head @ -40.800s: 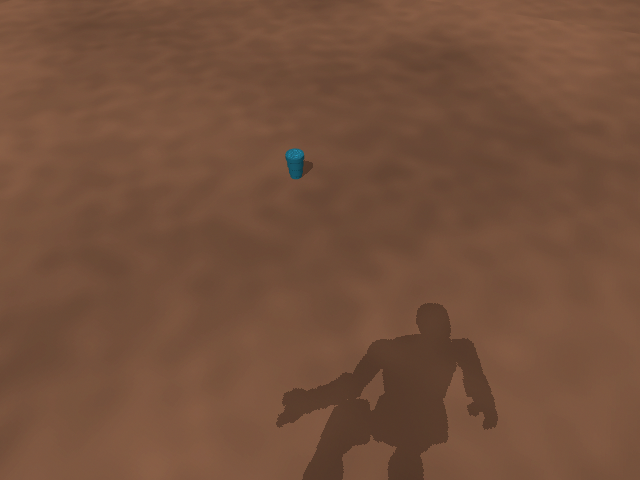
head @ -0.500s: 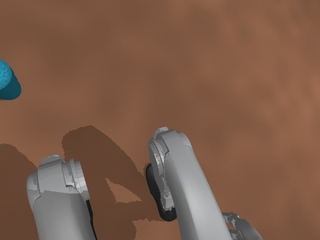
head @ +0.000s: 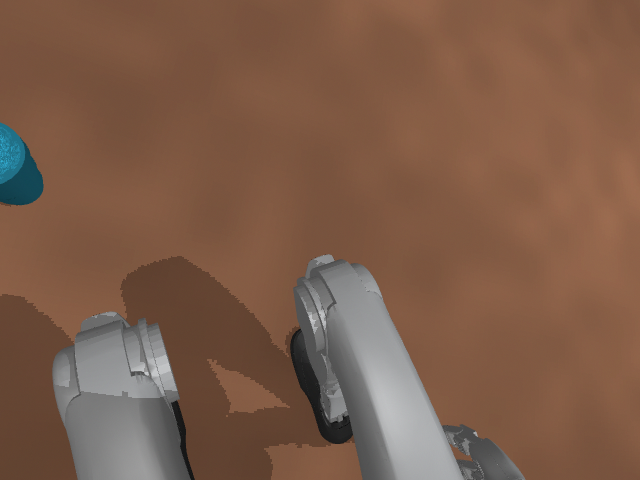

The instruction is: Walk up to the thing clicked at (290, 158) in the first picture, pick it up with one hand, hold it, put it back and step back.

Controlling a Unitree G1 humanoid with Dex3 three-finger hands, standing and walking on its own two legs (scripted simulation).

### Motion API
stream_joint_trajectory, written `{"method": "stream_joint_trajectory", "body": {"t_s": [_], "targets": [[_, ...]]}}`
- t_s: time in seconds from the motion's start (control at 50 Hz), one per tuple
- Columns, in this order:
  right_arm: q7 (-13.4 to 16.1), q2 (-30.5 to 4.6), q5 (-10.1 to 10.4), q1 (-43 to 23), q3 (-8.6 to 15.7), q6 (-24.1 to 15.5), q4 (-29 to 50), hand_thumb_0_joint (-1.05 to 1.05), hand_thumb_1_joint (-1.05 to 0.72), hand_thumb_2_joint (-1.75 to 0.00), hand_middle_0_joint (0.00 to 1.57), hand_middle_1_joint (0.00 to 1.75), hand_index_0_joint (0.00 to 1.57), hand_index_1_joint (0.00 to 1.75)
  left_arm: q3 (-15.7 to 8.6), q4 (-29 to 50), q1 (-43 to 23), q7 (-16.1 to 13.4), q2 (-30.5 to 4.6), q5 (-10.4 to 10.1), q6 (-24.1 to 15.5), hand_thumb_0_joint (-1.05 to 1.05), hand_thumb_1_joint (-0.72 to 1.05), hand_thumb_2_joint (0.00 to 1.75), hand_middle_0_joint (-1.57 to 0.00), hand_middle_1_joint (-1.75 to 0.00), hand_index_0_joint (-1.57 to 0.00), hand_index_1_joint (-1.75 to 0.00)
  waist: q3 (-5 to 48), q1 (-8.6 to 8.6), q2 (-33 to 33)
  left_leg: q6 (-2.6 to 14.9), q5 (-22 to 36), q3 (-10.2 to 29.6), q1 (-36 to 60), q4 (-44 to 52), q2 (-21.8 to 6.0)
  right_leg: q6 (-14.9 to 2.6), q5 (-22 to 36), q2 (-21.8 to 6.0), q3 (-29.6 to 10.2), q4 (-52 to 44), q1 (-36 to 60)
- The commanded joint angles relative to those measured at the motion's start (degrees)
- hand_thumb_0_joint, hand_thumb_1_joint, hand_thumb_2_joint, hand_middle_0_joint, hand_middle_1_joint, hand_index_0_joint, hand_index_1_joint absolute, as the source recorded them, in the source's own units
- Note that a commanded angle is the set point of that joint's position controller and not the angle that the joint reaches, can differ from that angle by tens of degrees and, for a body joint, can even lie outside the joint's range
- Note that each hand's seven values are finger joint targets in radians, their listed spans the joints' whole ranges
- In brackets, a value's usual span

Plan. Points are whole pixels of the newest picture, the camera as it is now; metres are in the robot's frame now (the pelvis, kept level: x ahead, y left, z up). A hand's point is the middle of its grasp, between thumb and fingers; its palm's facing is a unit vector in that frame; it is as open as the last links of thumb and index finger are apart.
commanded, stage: approach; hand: left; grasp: from above
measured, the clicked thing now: (3, 171) +0.53 +0.30 -0.26
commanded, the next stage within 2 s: close in in 0.26 s
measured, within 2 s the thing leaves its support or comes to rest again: neither
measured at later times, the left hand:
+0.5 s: hand out of the picture +0.54 +0.28 -0.14, palm faces -0.42 -0.08 -0.90, open 13.6 cm
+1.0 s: hand out of the picture +0.52 +0.29 -0.21, palm faces -0.42 -0.08 -0.90, open 13.0 cm
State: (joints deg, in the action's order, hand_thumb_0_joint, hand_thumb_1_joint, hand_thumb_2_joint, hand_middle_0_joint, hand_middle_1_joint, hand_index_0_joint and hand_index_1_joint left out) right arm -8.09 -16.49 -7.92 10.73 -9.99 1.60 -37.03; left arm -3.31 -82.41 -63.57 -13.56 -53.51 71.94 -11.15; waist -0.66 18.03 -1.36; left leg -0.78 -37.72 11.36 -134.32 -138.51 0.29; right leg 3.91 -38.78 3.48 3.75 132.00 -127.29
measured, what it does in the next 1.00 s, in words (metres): stands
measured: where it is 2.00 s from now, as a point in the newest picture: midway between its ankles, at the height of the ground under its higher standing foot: (254, 434)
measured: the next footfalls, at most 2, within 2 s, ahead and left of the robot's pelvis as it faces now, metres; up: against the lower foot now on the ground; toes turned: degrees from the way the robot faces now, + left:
none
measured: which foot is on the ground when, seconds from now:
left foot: down 0.00-1.00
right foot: down 0.00-1.00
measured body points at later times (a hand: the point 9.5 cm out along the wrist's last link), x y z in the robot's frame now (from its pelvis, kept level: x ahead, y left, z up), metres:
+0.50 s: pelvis +0.00 +0.00 +0.00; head +0.26 +0.07 +0.37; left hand +0.56 +0.28 -0.09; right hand +0.01 -0.26 -0.08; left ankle +0.08 +0.13 -0.30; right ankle +0.11 -0.14 -0.30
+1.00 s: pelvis +0.01 +0.00 -0.01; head +0.28 +0.10 +0.32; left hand +0.54 +0.29 -0.16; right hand +0.04 -0.27 -0.08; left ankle +0.08 +0.13 -0.30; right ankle +0.11 -0.14 -0.30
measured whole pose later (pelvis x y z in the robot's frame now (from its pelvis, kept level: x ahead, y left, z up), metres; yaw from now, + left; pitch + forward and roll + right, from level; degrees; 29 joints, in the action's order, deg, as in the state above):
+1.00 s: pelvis +0.01 +0.00 -0.01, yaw -2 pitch +32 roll -12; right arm -7.5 -17.4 -10.8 8.6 -13.9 -2.2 -36.0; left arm -1.4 -90.1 -68.5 -22.9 -55.0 74.1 -10.6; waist -5.1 22.0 -5.4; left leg -2.0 -39.4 13.8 -135.6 -141.8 0.2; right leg 4.2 -39.2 4.1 5.5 134.3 -128.9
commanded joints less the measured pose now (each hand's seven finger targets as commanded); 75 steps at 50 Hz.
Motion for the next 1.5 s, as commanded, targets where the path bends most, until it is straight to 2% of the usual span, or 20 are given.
{"method": "stream_joint_trajectory", "body": {"t_s": [0.0, 0.12, 0.18, 0.26, 0.34, 0.42, 0.48, 0.5, 0.56, 0.6, 0.68, 0.72, 0.86, 0.98, 1.12, 1.2, 1.26, 1.3, 1.44, 1.48], "targets": [[1.01, -15.45, 0.25, 12.08, 5.00, -0.21, -0.18, 0.00, -0.91, -0.90, 0.20, 0.30, 0.20, 0.30, 0.82, 10.42, -20.51, -1.59, -9.62, -1.14, 0.02, 0.00, -0.53, 0.99, -0.07, -1.10, -0.09, -1.08, 37.53, 1.90, 22.90, 1.85, 6.77, -5.81, 30.94, 15.50, -1.06, -5.49, 11.61, 1.10, 7.66, -12.41, 16.23], [1.61, -15.65, 0.16, 13.53, 5.22, -1.08, -1.69, 0.00, -0.91, -0.90, 0.20, 0.30, 0.20, 0.30, 4.69, 10.98, -26.85, -2.99, -4.26, -1.33, -0.07, 0.00, -0.54, 0.99, -0.07, -1.11, -0.08, -1.09, 37.24, 4.72, 24.85, 1.28, 7.52, -5.04, 34.07, 15.54, -1.29, -5.63, 13.24, 1.02, 8.27, -12.15, 14.03], [1.77, -15.53, 0.10, 13.53, 4.73, -1.33, -1.95, 0.00, -0.91, -0.90, 0.20, 0.30, 0.20, 0.30, 4.44, 8.94, -29.20, -5.14, -5.00, -0.65, 1.32, 0.00, -0.52, 0.99, -0.07, -1.13, -0.09, -1.10, 37.35, 4.69, 26.78, 1.09, 8.04, -5.45, 33.99, 15.52, -1.08, -5.84, 13.86, 0.93, 8.20, -11.69, 13.22], [1.70, -15.46, 0.12, 13.80, 4.35, -0.74, -0.83, 0.00, -0.91, -0.90, 0.20, 0.30, 0.20, 0.30, 1.62, 5.54, -28.95, -7.27, -9.03, 1.63, 5.24, 0.00, -0.52, 0.99, -0.07, -1.13, -0.09, -1.11, 41.50, 2.57, 28.99, 1.08, 12.35, -6.19, 36.55, 15.85, -1.07, -6.17, 16.56, 0.97, 7.68, -11.11, 14.34], [1.50, -15.01, 0.55, 12.67, 3.49, -0.07, 0.95, 0.00, -0.91, -0.90, 0.20, 0.30, 0.20, 0.30, 0.74, 3.95, -25.74, -6.68, -10.21, 0.76, 8.96, 0.00, -0.49, 1.06, -0.10, -1.16, -0.11, -1.14, 42.54, 1.63, 26.06, 2.18, 13.21, -7.71, 31.72, 14.78, -0.90, -5.65, 17.93, 1.33, 6.43, -12.19, 19.31], [1.55, -14.75, 0.86, 12.34, 2.94, 0.36, 1.67, 0.00, -0.91, -0.90, 0.20, 0.30, 0.20, 0.30, 1.89, -0.63, -22.35, -3.39, -8.31, -2.60, 10.93, 0.00, -0.49, 1.01, -0.10, -1.12, -0.12, -1.10, 37.78, 3.40, 18.21, 3.28, 9.31, -7.39, 24.07, 14.35, -1.06, -5.08, 14.73, 1.73, 5.78, -13.49, 22.16], [2.00, -14.98, 0.76, 11.77, 2.55, 0.43, 2.22, 0.00, -0.91, -0.90, 0.20, 0.30, 0.20, 0.30, 1.75, 2.36, -23.26, -0.65, -10.34, -4.44, 9.51, 0.00, -0.48, 0.97, -0.11, -1.09, -0.13, -1.07, 36.92, 3.60, 16.05, 3.49, 6.81, -7.11, 20.78, 13.42, -1.25, -4.98, 11.59, 1.85, 5.37, -13.71, 23.70], [2.16, -15.67, 0.58, 11.69, 2.54, 0.39, 3.13, 0.00, -0.91, -0.90, 0.20, 0.30, 0.20, 0.30, 0.31, 2.90, -22.59, -0.13, -12.05, -4.35, 8.80, 0.00, -0.47, 0.97, -0.11, -1.10, -0.14, -1.07, 37.19, 3.90, 15.26, 3.40, 7.15, -6.91, 21.30, 13.31, -1.18, -4.91, 11.76, 1.73, 5.67, -13.72, 24.68], [2.42, -16.14, -0.10, 11.90, 2.08, 0.43, 2.69, 0.00, -0.91, -0.90, 0.20, 0.30, 0.20, 0.30, 0.47, 2.35, -21.87, 0.87, -11.81, -3.92, 5.98, 0.00, -0.50, 0.96, -0.08, -1.09, -0.10, -1.07, 34.52, 4.84, 14.47, 3.02, 5.71, -6.57, 19.91, 12.13, -1.06, -5.11, 9.72, 1.70, 6.06, -13.60, 23.26], [2.59, -16.18, -0.57, 12.34, 1.44, 0.36, 2.22, 0.00, -0.91, -0.90, 0.20, 0.30, 0.20, 0.30, 0.68, 2.76, -22.67, 0.55, -11.52, -3.53, 3.35, 0.00, -0.50, 0.97, -0.08, -1.11, -0.10, -1.09, 33.29, 5.98, 15.04, 2.73, 5.14, -6.15, 20.67, 11.56, -1.06, -5.23, 9.07, 1.76, 6.70, -13.42, 22.09], [2.83, -16.76, -1.22, 12.41, 0.95, -0.23, 1.12, 0.00, -0.91, -0.90, 0.20, 0.30, 0.20, 0.30, 0.99, 6.16, -24.95, -2.22, -13.86, -1.72, -1.01, 0.00, -0.51, 1.06, -0.09, -1.13, -0.10, -1.12, 36.60, 4.57, 22.19, 1.64, 7.51, -5.71, 27.89, 11.33, -1.39, -5.48, 11.62, 1.84, 7.71, -11.78, 20.64], [2.72, -17.46, -1.75, 12.54, 0.84, -0.61, 1.08, 0.00, -0.90, -0.90, 0.20, 0.30, 0.20, 0.30, 0.93, 5.59, -24.66, -4.48, -13.23, -0.99, -2.08, 0.00, -0.48, 1.08, -0.09, -1.14, -0.10, -1.13, 36.23, 5.07, 24.18, 1.26, 8.99, -5.48, 29.71, 11.21, -1.32, -5.65, 12.93, 1.60, 8.82, -11.15, 19.46], [1.70, -17.40, -2.62, 12.34, 0.86, -2.35, -0.45, 0.00, -0.91, -0.90, 0.20, 0.30, 0.20, 0.30, 0.73, 4.66, -26.54, -10.74, -13.04, 1.44, -0.97, 0.00, -0.45, 1.14, -0.11, -1.16, -0.12, -1.16, 38.49, 5.90, 30.73, 1.05, 14.11, -4.88, 36.30, 10.97, -2.05, -5.34, 18.06, 1.59, 9.68, -9.03, 17.06], [1.06, -17.59, -2.90, 11.99, 0.41, -4.32, -0.60, 0.00, -0.90, -0.90, 0.20, 0.30, 0.20, 0.30, 0.35, -1.46, -23.26, -13.10, -13.02, 1.34, 2.60, 0.00, -0.40, 1.16, -0.14, -1.18, -0.14, -1.17, 33.52, 6.27, 26.68, 1.61, 12.71, -5.17, 31.42, 10.23, -2.12, -5.01, 18.08, 1.64, 9.43, -9.45, 17.49], [0.72, -18.09, -2.52, 10.71, -0.51, -5.20, 0.62, 0.00, -0.91, -0.90, 0.20, 0.30, 0.20, 0.30, 0.69, -2.75, -22.27, -12.26, -13.93, -0.45, 4.18, 0.00, -0.44, 1.09, -0.10, -1.16, -0.12, -1.14, 34.60, 7.01, 24.45, 1.95, 12.07, -4.28, 28.93, 9.90, -2.30, -5.01, 17.63, 2.19, 9.64, -9.08, 20.09], [0.62, -18.58, -2.57, 11.16, -0.95, -6.06, 1.05, 0.00, -0.91, -0.90, 0.20, 0.30, 0.20, 0.30, 0.34, -4.43, -20.50, -11.11, -14.27, -1.37, 4.01, 0.00, -0.46, 1.11, -0.10, -1.15, -0.11, -1.15, 30.85, 7.64, 21.99, 2.22, 10.36, -4.20, 26.46, 9.53, -2.29, -4.74, 16.02, 2.19, 9.57, -9.77, 20.25], [0.73, -18.98, -2.65, 10.83, -1.37, -6.03, 1.25, 0.00, -0.91, -0.90, 0.20, 0.30, 0.20, 0.30, -0.35, -2.75, -21.14, -11.12, -16.77, -0.88, 2.92, 0.00, -0.46, 1.12, -0.11, -1.16, -0.11, -1.15, 32.78, 7.16, 23.72, 1.79, 10.25, -3.76, 27.69, 10.05, -2.43, -4.97, 15.53, 2.31, 10.10, -9.42, 21.31], [0.62, -18.66, -2.70, 10.55, -1.54, -6.14, 1.08, 0.00, -0.91, -0.90, 0.20, 0.30, 0.20, 0.30, 1.15, -4.08, -19.98, -10.73, -14.68, -0.87, 2.43, 0.00, -0.47, 1.12, -0.10, -1.15, -0.11, -1.15, 31.85, 7.63, 23.60, 1.77, 10.08, -3.55, 27.96, 9.75, -2.51, -4.95, 15.40, 2.52, 10.23, -9.29, 20.52], [0.80, -19.64, -3.07, 10.71, -2.44, -6.30, 1.45, 0.00, -0.91, -0.90, 0.20, 0.30, 0.20, 0.30, -0.21, -6.68, -19.20, -11.82, -17.13, 0.08, 1.24, 0.00, -0.46, 1.15, -0.11, -1.17, -0.11, -1.16, 28.31, 8.10, 22.55, 1.73, 9.15, -3.14, 26.17, 9.68, -2.46, -5.04, 14.45, 2.43, 10.81, -9.61, 19.49], [0.79, -19.59, -3.09, 10.25, -2.46, -6.40, 1.53, 0.00, -0.91, -0.90, 0.20, 0.30, 0.20, 0.30, 1.21, -6.66, -19.38, -12.02, -15.81, 0.33, 1.00, 0.00, -0.47, 1.18, -0.12, -1.16, -0.11, -1.17, 28.92, 8.29, 23.50, 1.65, 9.57, -2.97, 27.91, 9.74, -2.65, -5.04, 14.93, 2.66, 10.87, -9.37, 19.05]]}}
